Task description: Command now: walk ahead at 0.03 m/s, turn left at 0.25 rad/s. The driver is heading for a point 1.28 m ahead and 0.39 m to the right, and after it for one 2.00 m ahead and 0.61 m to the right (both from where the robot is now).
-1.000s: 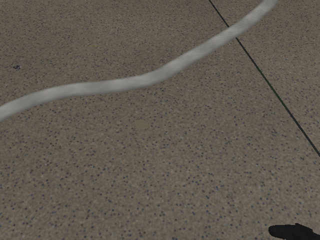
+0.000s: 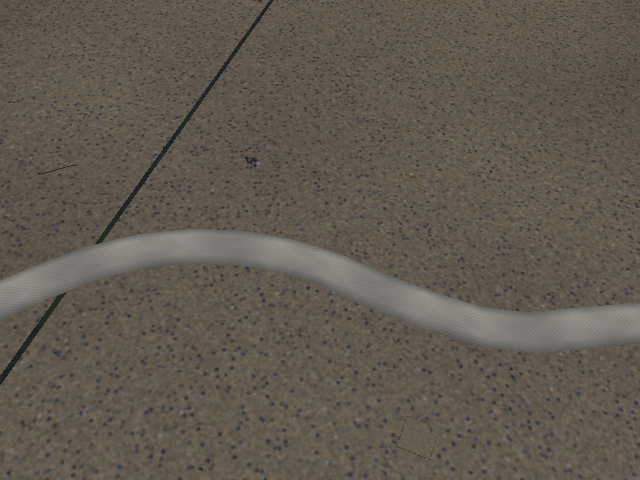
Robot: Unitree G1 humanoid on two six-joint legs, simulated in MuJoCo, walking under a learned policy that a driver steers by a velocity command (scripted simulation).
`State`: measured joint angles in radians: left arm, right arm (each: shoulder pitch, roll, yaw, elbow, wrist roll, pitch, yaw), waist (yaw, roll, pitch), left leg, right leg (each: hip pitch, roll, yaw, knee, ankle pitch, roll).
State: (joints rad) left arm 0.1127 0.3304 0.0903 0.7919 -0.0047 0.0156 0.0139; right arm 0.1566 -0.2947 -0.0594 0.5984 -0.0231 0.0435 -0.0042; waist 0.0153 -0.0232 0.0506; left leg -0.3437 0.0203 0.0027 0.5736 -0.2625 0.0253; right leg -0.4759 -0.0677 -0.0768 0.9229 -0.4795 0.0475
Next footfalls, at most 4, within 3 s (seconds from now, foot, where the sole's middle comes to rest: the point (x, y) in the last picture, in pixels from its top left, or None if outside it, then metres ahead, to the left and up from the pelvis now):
0.32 right None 0.01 -0.12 -0.77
0.82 left None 0.22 0.01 -0.77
1.26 right None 0.44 -0.38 -0.77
1.72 left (457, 294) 0.90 -0.34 -0.77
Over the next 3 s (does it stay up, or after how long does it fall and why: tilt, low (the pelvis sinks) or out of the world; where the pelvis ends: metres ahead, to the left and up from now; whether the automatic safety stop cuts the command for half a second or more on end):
stays up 1.93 -0.42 -0.04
